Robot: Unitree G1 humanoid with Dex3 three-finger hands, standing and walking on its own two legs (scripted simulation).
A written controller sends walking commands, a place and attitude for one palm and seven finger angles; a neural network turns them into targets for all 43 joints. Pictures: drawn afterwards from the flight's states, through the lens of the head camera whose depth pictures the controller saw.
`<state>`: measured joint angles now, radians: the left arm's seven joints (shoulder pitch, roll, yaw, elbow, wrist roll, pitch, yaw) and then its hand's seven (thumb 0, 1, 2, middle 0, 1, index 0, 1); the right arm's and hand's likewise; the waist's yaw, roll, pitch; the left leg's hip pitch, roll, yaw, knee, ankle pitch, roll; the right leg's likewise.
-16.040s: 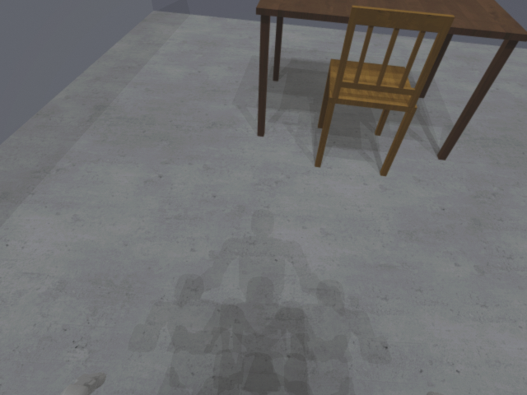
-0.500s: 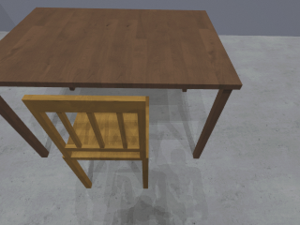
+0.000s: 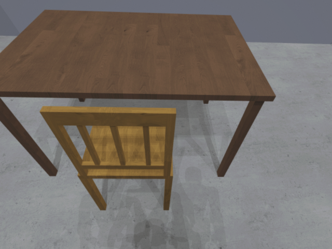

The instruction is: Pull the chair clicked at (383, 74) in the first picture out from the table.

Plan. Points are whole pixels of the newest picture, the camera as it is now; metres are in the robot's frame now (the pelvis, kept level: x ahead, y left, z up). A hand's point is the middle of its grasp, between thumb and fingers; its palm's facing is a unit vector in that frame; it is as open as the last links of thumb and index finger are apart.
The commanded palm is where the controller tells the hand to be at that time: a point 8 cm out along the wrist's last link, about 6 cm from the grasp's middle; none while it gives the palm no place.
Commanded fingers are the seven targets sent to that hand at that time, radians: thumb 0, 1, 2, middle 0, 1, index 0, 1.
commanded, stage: look again from close up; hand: left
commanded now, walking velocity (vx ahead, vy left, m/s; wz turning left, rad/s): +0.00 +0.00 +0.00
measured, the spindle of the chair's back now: (118, 146) +0.46 +0.19 -0.12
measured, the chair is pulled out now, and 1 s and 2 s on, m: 0.00 0.00 0.00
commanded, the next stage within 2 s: raise the hand toward the chair's back in 0.24 s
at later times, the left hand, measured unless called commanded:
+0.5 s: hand (86, 247) +0.14 +0.19 -0.07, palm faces +0.23 -0.95 -0.21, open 7.5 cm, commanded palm +0.10 +0.23 -0.07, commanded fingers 0.00 0.69 0.81 -0.18 -0.27 -0.18 -0.27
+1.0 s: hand (102, 246) +0.14 +0.15 -0.03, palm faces +0.09 -0.99 -0.12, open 11.3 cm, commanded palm +0.12 +0.21 -0.06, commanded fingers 0.00 0.11 0.56 -0.12 -0.18 -0.12 -0.18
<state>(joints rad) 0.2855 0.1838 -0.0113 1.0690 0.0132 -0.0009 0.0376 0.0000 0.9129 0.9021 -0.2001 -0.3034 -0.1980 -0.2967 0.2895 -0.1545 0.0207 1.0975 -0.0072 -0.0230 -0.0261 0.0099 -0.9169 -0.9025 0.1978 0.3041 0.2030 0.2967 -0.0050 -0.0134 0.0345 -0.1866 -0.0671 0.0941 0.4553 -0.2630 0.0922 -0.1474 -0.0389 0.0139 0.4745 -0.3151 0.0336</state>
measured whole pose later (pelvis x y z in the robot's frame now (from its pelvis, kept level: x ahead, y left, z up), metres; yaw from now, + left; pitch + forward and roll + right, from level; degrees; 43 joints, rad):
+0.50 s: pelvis -0.02 -0.01 -0.01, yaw +3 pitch +0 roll +2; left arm 0.40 0.24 0.03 0.23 -0.11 -0.01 0.10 0.02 0.90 0.88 -0.20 -0.30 -0.19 -0.29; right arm 0.33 -0.20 0.03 0.87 0.03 -0.26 -0.05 0.02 -0.92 -0.90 0.20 0.30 0.20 0.30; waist 0.00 -0.05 0.01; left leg -0.26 -0.10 0.07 0.49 -0.23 0.07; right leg -0.28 -0.05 -0.03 0.60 -0.34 -0.01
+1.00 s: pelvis -0.05 -0.07 -0.11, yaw +5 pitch +15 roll -2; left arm 0.37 0.26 0.18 0.01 -0.29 -0.57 -0.32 0.01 0.33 0.66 -0.14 -0.21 -0.14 -0.21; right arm 0.14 -0.23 0.04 0.61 0.01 -0.29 -0.05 0.02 -0.91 -0.90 0.20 0.30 0.20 0.30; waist 0.05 0.02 -0.14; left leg -1.00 0.01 -0.06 1.26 -0.52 0.00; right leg -0.91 0.04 -0.19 1.21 -0.56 -0.11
